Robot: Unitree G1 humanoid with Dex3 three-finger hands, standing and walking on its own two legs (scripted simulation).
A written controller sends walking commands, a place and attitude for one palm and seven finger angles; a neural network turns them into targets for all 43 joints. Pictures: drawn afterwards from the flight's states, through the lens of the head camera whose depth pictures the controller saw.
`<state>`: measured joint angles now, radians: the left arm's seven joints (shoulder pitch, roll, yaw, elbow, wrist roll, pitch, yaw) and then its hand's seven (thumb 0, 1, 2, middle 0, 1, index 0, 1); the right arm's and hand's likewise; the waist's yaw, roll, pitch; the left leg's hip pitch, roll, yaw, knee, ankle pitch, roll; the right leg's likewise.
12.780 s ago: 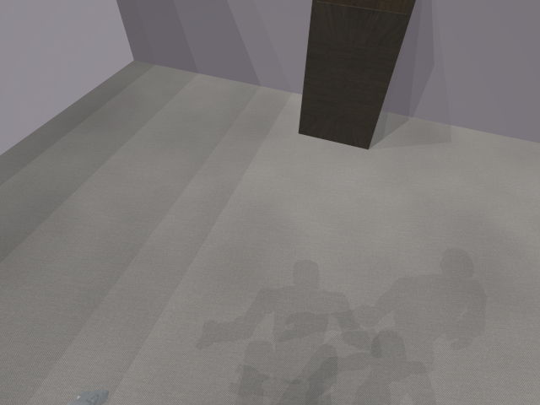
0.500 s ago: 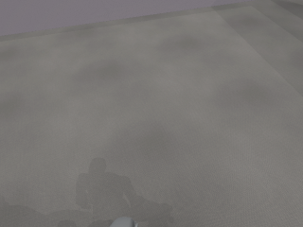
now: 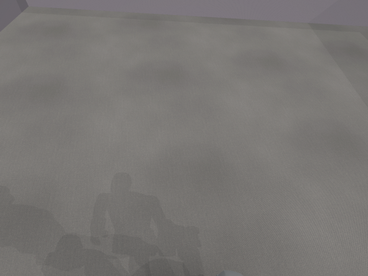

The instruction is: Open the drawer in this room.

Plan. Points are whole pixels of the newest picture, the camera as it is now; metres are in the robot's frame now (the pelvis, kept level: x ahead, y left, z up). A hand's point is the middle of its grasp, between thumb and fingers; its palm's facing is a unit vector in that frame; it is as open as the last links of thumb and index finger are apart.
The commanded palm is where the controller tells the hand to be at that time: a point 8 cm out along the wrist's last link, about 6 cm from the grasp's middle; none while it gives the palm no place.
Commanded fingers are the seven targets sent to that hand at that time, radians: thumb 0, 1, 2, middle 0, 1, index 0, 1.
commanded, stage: turn or walk to find it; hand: left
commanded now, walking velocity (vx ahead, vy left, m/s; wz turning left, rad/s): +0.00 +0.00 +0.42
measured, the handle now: out of the picture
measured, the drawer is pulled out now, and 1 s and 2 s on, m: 0.00 0.00 0.00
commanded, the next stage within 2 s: none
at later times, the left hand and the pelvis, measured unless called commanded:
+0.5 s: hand out of the picture -0.02 +0.16 -0.16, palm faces +0.25 -0.93 -0.25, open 7.4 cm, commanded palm none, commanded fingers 0.00 0.90 0.90 -0.20 -0.30 -0.20 -0.30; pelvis -0.03 -0.04 +0.00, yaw +14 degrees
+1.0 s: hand out of the picture -0.06 +0.20 -0.16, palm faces +0.44 -0.86 -0.26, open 7.4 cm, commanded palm none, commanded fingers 0.00 0.90 0.90 -0.20 -0.30 -0.20 -0.30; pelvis -0.05 -0.03 -0.01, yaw +25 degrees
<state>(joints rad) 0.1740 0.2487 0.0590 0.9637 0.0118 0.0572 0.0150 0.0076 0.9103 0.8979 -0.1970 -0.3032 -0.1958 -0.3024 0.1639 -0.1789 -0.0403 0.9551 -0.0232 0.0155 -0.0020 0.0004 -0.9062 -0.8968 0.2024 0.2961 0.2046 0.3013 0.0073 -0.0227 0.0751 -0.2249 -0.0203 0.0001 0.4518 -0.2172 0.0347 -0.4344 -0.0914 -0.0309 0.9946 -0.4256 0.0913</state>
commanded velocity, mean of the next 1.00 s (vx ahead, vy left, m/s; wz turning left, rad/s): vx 0.00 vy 0.00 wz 0.42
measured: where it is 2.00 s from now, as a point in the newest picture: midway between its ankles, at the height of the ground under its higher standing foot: outside the picture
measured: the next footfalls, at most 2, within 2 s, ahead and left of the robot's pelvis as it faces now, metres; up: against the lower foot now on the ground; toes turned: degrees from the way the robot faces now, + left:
right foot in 0.16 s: +0.04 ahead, -0.14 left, +0.00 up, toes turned +1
left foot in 0.62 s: -0.07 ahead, +0.10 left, +0.00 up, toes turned +22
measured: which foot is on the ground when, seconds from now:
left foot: down 0.00-0.18, up 0.20-0.60, down 0.62-1.00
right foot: up 0.00-0.14, down 0.16-0.62, up 0.64-1.00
